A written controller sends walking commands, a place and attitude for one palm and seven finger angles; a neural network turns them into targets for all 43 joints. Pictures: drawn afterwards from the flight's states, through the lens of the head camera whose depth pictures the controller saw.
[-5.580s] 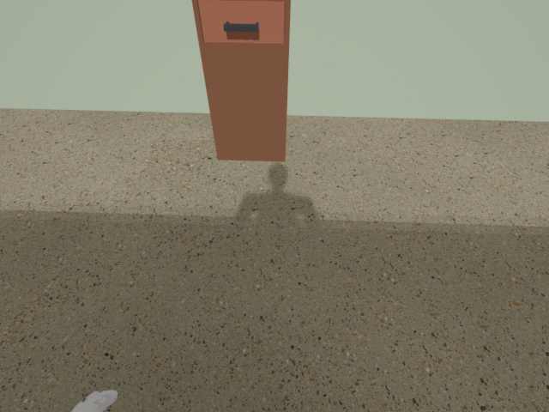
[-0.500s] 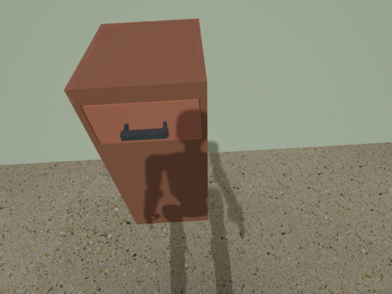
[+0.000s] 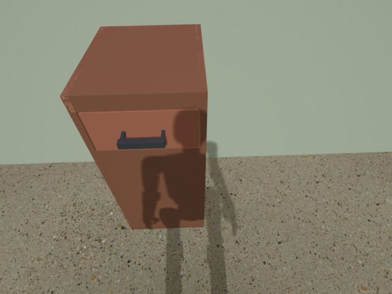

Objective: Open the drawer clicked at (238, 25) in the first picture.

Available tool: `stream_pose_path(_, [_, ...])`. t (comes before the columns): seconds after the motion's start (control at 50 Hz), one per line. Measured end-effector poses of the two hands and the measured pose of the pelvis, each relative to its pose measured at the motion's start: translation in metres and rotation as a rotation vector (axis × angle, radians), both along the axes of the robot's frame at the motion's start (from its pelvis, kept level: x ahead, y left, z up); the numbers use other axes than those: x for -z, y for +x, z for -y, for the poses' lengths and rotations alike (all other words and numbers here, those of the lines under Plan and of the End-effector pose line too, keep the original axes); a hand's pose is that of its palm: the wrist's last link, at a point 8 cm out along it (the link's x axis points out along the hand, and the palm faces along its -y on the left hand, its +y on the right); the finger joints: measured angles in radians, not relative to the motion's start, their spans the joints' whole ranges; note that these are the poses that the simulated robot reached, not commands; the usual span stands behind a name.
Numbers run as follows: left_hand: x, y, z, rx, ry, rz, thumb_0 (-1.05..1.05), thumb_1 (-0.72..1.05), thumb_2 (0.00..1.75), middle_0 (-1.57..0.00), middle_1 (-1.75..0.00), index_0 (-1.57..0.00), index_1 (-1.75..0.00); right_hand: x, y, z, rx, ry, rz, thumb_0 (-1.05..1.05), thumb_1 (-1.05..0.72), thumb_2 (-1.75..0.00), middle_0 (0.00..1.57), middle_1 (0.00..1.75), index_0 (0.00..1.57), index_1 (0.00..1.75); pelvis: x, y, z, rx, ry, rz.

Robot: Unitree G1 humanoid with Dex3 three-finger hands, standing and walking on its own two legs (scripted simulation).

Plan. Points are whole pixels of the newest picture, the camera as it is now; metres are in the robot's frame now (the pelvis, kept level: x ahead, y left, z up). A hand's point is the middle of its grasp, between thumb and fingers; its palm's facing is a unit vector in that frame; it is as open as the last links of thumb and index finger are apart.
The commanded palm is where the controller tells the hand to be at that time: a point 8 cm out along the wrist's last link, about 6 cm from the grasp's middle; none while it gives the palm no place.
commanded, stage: come to a stop and stand still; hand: left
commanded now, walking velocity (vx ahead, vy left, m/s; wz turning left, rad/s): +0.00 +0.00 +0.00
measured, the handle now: (142, 138) +0.54 +0.20 -0.04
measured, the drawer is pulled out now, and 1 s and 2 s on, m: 0.00 0.00 0.00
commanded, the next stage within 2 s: look again from close up in 0.24 s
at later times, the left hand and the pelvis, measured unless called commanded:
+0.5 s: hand out of the picture +0.01 +0.15 -0.17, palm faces +0.04 -0.98 -0.19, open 7.3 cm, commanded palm none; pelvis +0.02 -0.02 +0.00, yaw +0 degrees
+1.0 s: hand out of the picture +0.01 +0.13 -0.17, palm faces -0.01 -0.98 -0.20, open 7.3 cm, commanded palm +0.13 +0.18 -0.07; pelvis +0.02 -0.03 +0.00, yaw +0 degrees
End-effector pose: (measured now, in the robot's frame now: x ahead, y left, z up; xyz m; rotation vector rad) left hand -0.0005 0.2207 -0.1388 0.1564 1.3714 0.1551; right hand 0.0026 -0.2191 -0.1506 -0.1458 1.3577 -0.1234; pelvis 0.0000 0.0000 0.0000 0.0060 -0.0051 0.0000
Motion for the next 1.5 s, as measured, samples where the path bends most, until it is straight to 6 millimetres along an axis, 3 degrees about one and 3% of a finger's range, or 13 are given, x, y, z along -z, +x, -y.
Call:
stream_pose_path(0.22, [0.003, 0.002, 0.013, -0.010, -0.014, -0.021, 0.01, 0.92, 0.90, -0.20, -0.30, -0.20, -0.30, -0.003, 0.014, 0.010, -0.007, -0.012, -0.007, 0.00, -0.91, -0.90, 0.20, 0.30, 0.20, 0.30, -0.001, 0.011, 0.009, -0.001, 0.004, 0.005])
stream_pose_path(0.96, [0.003, -0.002, 0.047, -0.046, -0.026, -0.052, 0.01, 0.91, 0.90, -0.20, -0.30, -0.20, -0.30, 0.000, 0.009, 0.021, 0.002, 0.012, -0.069, 0.00, -0.91, -0.90, 0.19, 0.30, 0.20, 0.30, -0.001, 0.027, 0.032, -0.011, 0.008, 0.000])
stream_pose_path(1.0, [-0.001, 0.004, 0.046, 0.020, -0.001, -0.032, 0.02, 0.92, 0.90, -0.20, -0.30, -0.20, -0.30, -0.001, 0.012, 0.026, 0.007, -0.004, -0.047, 0.01, -0.92, -0.90, 0.20, 0.30, 0.20, 0.30, 0.000, 0.024, 0.032, 0.006, 0.003, -0.008])
stream_pose_path(1.04, [-0.026, 0.031, 0.026, 0.116, 0.106, 0.122, 0.06, 0.96, 0.90, -0.21, -0.30, -0.21, -0.30, -0.005, 0.025, 0.037, 0.018, -0.047, 0.087, 0.02, -0.93, -0.90, 0.20, 0.30, 0.21, 0.30, 0.002, 0.021, 0.030, 0.029, 0.006, -0.008])
stream_pose_path(1.12, [-0.096, 0.108, -0.003, 0.283, 0.376, 0.486, 0.07, 0.93, 0.88, -0.21, -0.33, -0.21, -0.33, -0.008, 0.071, 0.053, 0.021, -0.077, 0.340, 0.02, -0.93, -0.90, 0.20, 0.30, 0.21, 0.30, 0.006, 0.008, 0.024, 0.000, 0.021, -0.042])
stream_pose_path(1.18, [-0.142, 0.165, 0.006, 0.520, 0.609, 0.740, 0.06, 0.87, 0.86, -0.21, -0.36, -0.21, -0.36, -0.015, 0.114, 0.058, -0.039, -0.077, 0.513, 0.02, -0.92, -0.90, 0.20, 0.30, 0.20, 0.30, 0.014, -0.005, 0.020, -0.016, 0.030, -0.093])
stream_pose_path(1.24, [-0.161, 0.199, 0.035, 0.711, 0.794, 0.912, 0.04, 0.80, 0.84, -0.21, -0.39, -0.21, -0.39, -0.029, 0.149, 0.058, -0.086, -0.068, 0.631, 0.01, -0.91, -0.90, 0.19, 0.30, 0.20, 0.30, 0.022, -0.017, 0.019, -0.006, 0.036, -0.132])
stream_pose_path(1.3, [-0.155, 0.198, 0.067, 0.839, 0.858, 0.991, 0.02, 0.72, 0.81, -0.21, -0.43, -0.21, -0.43, -0.045, 0.173, 0.054, -0.125, -0.044, 0.676, 0.01, -0.91, -0.90, 0.19, 0.30, 0.20, 0.30, 0.028, -0.024, 0.021, 0.024, 0.049, -0.163])
stream_pose_path(1.36, [-0.138, 0.173, 0.083, 0.907, 0.883, 0.995, 0.01, 0.65, 0.78, -0.22, -0.47, -0.22, -0.47, -0.055, 0.188, 0.044, -0.179, -0.025, 0.677, 0.01, -0.91, -0.90, 0.19, 0.30, 0.20, 0.30, 0.033, -0.029, 0.024, 0.031, 0.058, -0.172])
stream_pose_path(1.42, [-0.124, 0.144, 0.077, 0.933, 0.960, 0.926, 0.01, 0.56, 0.75, -0.23, -0.52, -0.24, -0.52, -0.057, 0.200, 0.031, -0.221, -0.008, 0.669, 0.01, -0.91, -0.90, 0.19, 0.30, 0.20, 0.30, 0.037, -0.034, 0.026, 0.022, 0.051, -0.158])
stream_pose_path(1.5, [-0.125, 0.127, 0.045, 0.943, 1.147, 0.831, 0.00, 0.46, 0.71, -0.25, -0.58, -0.26, -0.58, -0.048, 0.207, 0.010, -0.255, 0.021, 0.664, 0.01, -0.90, -0.90, 0.19, 0.30, 0.20, 0.30, 0.042, -0.042, 0.027, -0.003, 0.035, -0.140])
